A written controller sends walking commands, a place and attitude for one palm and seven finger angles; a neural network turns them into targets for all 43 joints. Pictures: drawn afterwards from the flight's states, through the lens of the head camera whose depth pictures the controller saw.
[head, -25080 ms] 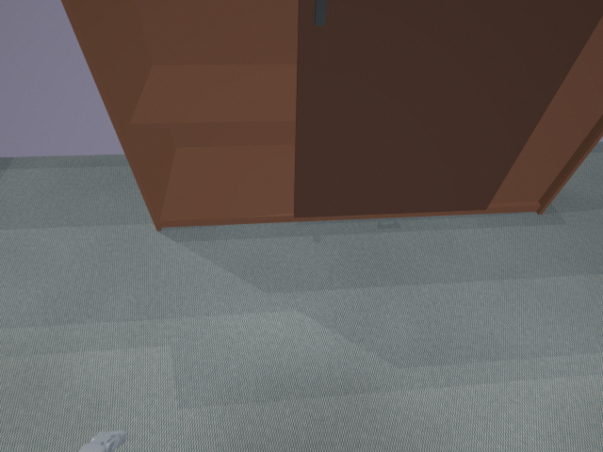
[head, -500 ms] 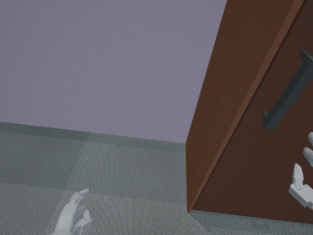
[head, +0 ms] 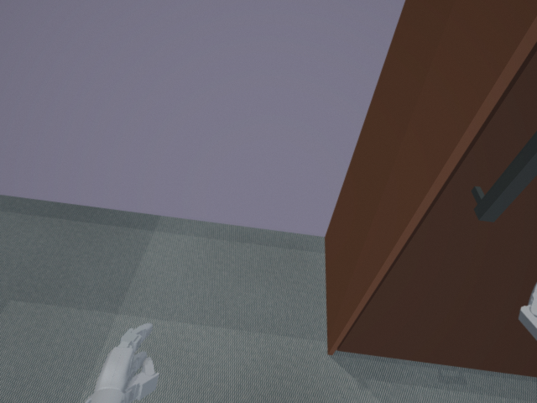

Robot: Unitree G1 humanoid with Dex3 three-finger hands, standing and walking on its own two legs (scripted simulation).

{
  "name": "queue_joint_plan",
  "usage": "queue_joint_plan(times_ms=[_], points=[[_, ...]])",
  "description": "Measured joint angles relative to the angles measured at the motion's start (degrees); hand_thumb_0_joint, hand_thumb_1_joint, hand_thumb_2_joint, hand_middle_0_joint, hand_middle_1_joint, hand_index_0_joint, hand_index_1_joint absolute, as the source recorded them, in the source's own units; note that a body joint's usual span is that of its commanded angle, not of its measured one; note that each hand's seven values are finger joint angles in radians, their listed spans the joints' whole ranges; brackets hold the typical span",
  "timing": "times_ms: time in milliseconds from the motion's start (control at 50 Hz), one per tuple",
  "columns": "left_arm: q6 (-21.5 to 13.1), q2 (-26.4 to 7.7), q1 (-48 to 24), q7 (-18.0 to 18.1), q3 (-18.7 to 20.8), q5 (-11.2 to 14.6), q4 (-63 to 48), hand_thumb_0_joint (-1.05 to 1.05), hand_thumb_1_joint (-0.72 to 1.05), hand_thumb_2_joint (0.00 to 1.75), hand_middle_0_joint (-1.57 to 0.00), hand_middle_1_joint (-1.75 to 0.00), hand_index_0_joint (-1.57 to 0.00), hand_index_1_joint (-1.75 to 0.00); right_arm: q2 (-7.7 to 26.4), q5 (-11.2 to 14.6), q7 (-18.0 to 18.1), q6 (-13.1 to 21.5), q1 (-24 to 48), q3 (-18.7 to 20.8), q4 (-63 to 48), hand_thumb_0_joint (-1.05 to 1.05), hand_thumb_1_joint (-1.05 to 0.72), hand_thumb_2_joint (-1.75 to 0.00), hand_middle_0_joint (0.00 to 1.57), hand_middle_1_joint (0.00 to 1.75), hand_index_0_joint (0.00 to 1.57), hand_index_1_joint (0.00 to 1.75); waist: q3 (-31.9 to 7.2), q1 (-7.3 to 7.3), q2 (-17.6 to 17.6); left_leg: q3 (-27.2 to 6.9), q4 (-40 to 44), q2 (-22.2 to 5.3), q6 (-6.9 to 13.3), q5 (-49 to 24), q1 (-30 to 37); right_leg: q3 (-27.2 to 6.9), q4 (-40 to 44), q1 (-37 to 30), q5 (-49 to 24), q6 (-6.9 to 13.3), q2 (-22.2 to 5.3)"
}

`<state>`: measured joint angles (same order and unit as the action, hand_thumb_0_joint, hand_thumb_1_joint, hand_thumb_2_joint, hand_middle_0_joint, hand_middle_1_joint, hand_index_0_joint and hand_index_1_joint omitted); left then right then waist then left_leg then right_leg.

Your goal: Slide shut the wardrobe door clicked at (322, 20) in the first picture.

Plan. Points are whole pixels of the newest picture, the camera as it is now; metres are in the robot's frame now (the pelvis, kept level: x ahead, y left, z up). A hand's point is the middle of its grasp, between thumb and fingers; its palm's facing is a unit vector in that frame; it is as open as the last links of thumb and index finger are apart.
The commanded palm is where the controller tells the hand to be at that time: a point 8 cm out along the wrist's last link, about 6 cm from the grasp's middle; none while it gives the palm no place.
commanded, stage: step back with the hand held close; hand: right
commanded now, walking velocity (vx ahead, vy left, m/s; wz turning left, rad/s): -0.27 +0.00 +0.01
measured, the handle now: (518, 156) +0.41 -0.35 +0.21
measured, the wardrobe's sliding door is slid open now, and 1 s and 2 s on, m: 0.00 0.00 0.00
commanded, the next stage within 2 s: stop stepping back and stand still in 0.86 s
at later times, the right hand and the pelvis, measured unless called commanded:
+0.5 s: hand out of the picture +0.15 -0.34 +0.15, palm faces +0.40 +0.79 -0.47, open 7.4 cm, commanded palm +0.08 -0.37 +0.18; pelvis -0.07 -0.07 -0.01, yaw +2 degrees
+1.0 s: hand out of the picture +0.01 -0.39 +0.17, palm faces +0.39 +0.84 -0.39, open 7.4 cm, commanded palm -0.04 -0.43 +0.18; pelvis -0.20 -0.14 +0.00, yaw +2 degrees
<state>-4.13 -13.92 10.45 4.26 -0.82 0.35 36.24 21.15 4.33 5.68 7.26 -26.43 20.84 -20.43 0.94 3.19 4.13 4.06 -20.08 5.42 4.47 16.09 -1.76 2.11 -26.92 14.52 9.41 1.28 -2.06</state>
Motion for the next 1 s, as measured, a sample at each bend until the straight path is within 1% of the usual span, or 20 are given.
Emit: queue_joint_plan(times_ms=[80,160,280,380,400,460,520,560,600,640,680,720,740,760,780,800,840,880,920,1000], points=[[1.87,-0.3,-0.48,-0.05,0.2,0.46,-1.92,0.01,0.9,0.9,-0.2,-0.3,-0.2,-0.3,0.46,-1.02,0.48,0.63,-1.25,0.62,-2.12,0.01,-0.89,-0.9,0.21,0.3,0.21,0.3,-0.38,-0.44,-0.87,-0.24,-4.27,0.37,-0.47,1.37,-4.55,-0.55,-4.42,4.42,1.25,1.06,-0.37],[3.17,-0.79,-0.55,0.58,0.74,0.77,-3.33,0.01,0.9,0.9,-0.2,-0.3,-0.2,-0.3,0.33,-1.34,0.95,-0.16,-2.93,-0.27,-5.12,0.01,-0.89,-0.9,0.21,0.3,0.21,0.3,-0.33,-1.29,-1.85,-0.49,-8.49,-0.61,-1.08,3.14,-7.57,-0.01,-4.94,5.59,2.3,-0.78,0.26],[4.36,-0.42,-0.47,0.91,1.04,1.19,-5.14,0.01,0.91,0.9,-0.2,-0.3,-0.2,-0.3,2.59,-1.29,1.92,-0.12,-4.37,1.18,-8.1,0.01,-0.89,-0.9,0.22,0.3,0.21,0.3,0.41,-2.27,-2.49,-1.15,-11.38,-1.58,-1.96,3.27,-10.34,1.02,-7.2,7.99,2.22,0.93,0.91],[3.5,0.8,0.66,0.73,0.22,0.81,-5.45,0.01,0.91,0.9,-0.2,-0.3,-0.2,-0.3,4.09,-1.11,2.64,0.85,-4.41,2.92,-9.06,0.01,-0.89,-0.9,0.22,0.3,0.21,0.3,0.78,-2.46,-3.52,-1.89,-12.73,-2.77,-3.54,2.43,-12.7,2.12,-6.71,9.35,0.69,2.82,1.86],[3.01,1.19,0.83,0.61,0.04,0.59,-5.41,0.01,0.91,0.9,-0.2,-0.3,-0.2,-0.3,4.22,-1.11,2.71,0.96,-4.41,3.23,-9.12,0.01,-0.89,-0.9,0.22,0.3,0.21,0.3,0.9,-2.36,-3.72,-2.29,-13.76,-2.93,-3.81,3.88,-13.54,2.46,-6.18,9.54,0.11,3.22,2.03],[1.22,2.36,1.55,0.15,-0.3,-0.16,-5.0,0.01,0.9,0.9,-0.2,-0.3,-0.2,-0.3,4.05,-1.32,2.89,0.92,-4.01,3.57,-9.15,0.01,-0.89,-0.9,0.22,0.3,0.21,0.3,1.09,-2.33,-3.55,-3.71,-18.94,-2.93,-3.67,9.42,-15.36,2.63,-3.64,9.95,-2.47,4.22,2.5],[-0.02,3.42,2.38,-0.59,-0.82,-0.4,-4.07,0.01,0.9,0.9,-0.2,-0.3,-0.2,-0.3,3.48,-1.26,3.14,0.7,-4.47,3.6,-9.43,0.01,-0.89,-0.9,0.22,0.3,0.21,0.3,0.31,-2.21,-3.13,-3.6,-18.62,-3.15,-3.15,11.73,-14.08,2.38,-0.16,10.17,-5.52,4.44,2.75],[-0.5,3.81,2.81,-1.0,-1.19,-0.53,-3.66,0.01,0.9,0.9,-0.21,-0.3,-0.2,-0.3,3.15,-1.05,3.27,0.45,-5.02,3.58,-9.82,0.01,-0.89,-0.9,0.22,0.3,0.21,0.3,-0.51,-2.14,-2.83,-2.91,-15.02,-3.21,-2.67,11.68,-11.79,2.18,1.79,10.74,-7.34,4.11,2.89],[-0.75,3.89,2.83,-1.41,-1.44,-0.55,-3.52,0.01,0.9,0.9,-0.21,-0.3,-0.2,-0.3,3.06,-0.8,3.33,0.33,-5.46,3.68,-10.36,0.01,-0.89,-0.9,0.21,0.3,0.21,0.3,-1.18,-1.86,-2.97,-2.47,-9.4,-3.69,-1.96,9.65,-9.44,2.55,2.11,12.24,-7.9,3.02,3.17],[-0.78,3.37,2.07,-1.73,-1.34,-0.63,-2.66,0.01,0.9,0.9,-0.21,-0.3,-0.2,-0.3,2.43,-0.63,3.27,0.36,-5.19,3.11,-10.61,0.01,-0.89,-0.9,0.21,0.3,0.21,0.3,-0.48,-1.57,-2.31,-1.77,-7.99,-4.15,-3.0,2.58,-9.69,2.51,-0.89,13.81,-3.63,0.66,2.91],[-0.84,3.07,2.1,-1.71,-1.18,-0.47,-1.23,0.01,0.9,0.9,-0.21,-0.3,-0.2,-0.3,2.36,-0.95,3.27,0.39,-4.98,2.37,-11.21,0.01,-0.89,-0.9,0.21,0.3,0.21,0.3,-0.38,-1.11,-2.97,-2.13,-9.58,-4.85,-4.61,1.72,-10.05,1.13,-9.2,15.13,4.65,-1.44,3.42],[-0.71,2.76,2.76,-1.42,-1.15,-0.38,-0.19,0.01,0.9,0.9,-0.21,-0.3,-0.2,-0.3,2.12,-1.51,3.28,0.49,-4.59,1.94,-11.53,0.01,-0.89,-0.9,0.21,0.3,0.21,0.3,-1.24,-1.16,-4.16,-2.61,-11.21,-5.59,-6.12,2.57,-10.48,-0.32,-14.42,13.94,9.0,-2.13,3.31],[-0.66,2.45,3.13,-1.13,-1.17,-0.29,-0.07,0.01,0.9,0.9,-0.21,-0.3,-0.2,-0.3,2.07,-1.76,3.28,0.42,-3.97,1.85,-11.65,0.01,-0.89,-0.9,0.22,0.3,0.21,0.3,-1.7,-1.56,-4.57,-2.52,-12.35,-5.92,-6.76,3.08,-11.02,-0.93,-13.1,12.2,7.8,-2.32,2.86],[-0.67,1.93,3.4,-0.7,-1.06,-0.16,-0.35,0.01,0.9,0.9,-0.21,-0.3,-0.2,-0.3,2.14,-1.98,3.26,0.36,-2.84,1.74,-11.67,0.01,-0.89,-0.9,0.22,0.3,0.21,0.3,-1.93,-2.33,-4.5,-1.88,-13.89,-6.15,-7.28,3.68,-11.91,-1.02,-10.4,11.36,1.59,-1.38,2.31],[-0.66,1.67,3.03,-0.28,-0.72,0.01,-0.41,0.01,0.9,0.9,-0.21,-0.3,-0.2,-0.3,2.29,-2.02,3.2,0.31,-1.13,1.71,-11.26,0.01,-0.89,-0.9,0.22,0.3,0.21,0.3,-1.33,-2.74,-4.84,-1.96,-15.92,-6.52,-6.93,4.46,-13.04,-0.8,-10.28,11.85,-1.3,0.57,2.85],[-0.74,1.74,2.28,-0.1,-0.4,0.2,-0.36,0.01,0.9,0.9,-0.21,-0.3,-0.2,-0.3,2.48,-1.82,3.14,0.54,0.11,2.01,-10.59,0.01,-0.89,-0.9,0.22,0.3,0.21,0.3,-0.46,-2.66,-5.34,-3.31,-19.06,-6.22,-6.15,7.69,-14.54,-0.26,-10.22,11.99,-1.62,2.45,3.26],[-1.37,2.15,1.0,-0.22,-0.07,-0.3,-0.67,0.01,0.9,0.9,-0.21,-0.3,-0.2,-0.3,2.81,-1.51,2.95,0.93,0.49,3.07,-9.57,0.01,-0.89,-0.9,0.22,0.3,0.21,0.3,0.5,-2.88,-5.34,-5.39,-26.77,-4.09,-5.01,12.51,-17.78,0.32,-8.24,11.91,-1.81,4.57,3.06],[-2.23,2.84,0.56,-0.6,-0.03,-0.72,-1.26,0.01,0.9,0.9,-0.2,-0.3,-0.2,-0.3,3.21,-1.35,2.83,0.98,-0.6,3.86,-9.85,0.01,-0.89,-0.9,0.21,0.3,0.21,0.3,0.88,-3.05,-5.12,-5.27,-31.35,-2.31,-4.23,13.56,-19.2,0.51,-4.12,11.16,-4.48,4.67,2.49],[-2.95,3.28,0.82,-1.11,-0.1,-0.82,-1.79,0.01,0.9,0.9,-0.2,-0.3,-0.2,-0.3,3.14,-1.26,2.78,0.97,-2.09,3.79,-11.11,0.01,-0.89,-0.9,0.21,0.3,0.21,0.3,0.54,-2.8,-4.54,-3.66,-32.33,-1.14,-3.69,13.76,-18.61,0.63,0.9,10.05,-7.97,4.05,1.81],[-3.36,3.57,1.79,-1.76,-0.17,-0.85,-2.08,0.01,0.9,0.9,-0.2,-0.3,-0.2,-0.3,2.91,-0.84,2.66,0.88,-4.29,2.39,-12.93,0.01,-0.89,-0.9,0.21,0.3,0.21,0.3,-1.86,-2.46,-2.78,0.23,-24.73,0.41,-2.39,15.32,-12.61,0.53,9.96,8.88,-12.0,2.05,1.46]])
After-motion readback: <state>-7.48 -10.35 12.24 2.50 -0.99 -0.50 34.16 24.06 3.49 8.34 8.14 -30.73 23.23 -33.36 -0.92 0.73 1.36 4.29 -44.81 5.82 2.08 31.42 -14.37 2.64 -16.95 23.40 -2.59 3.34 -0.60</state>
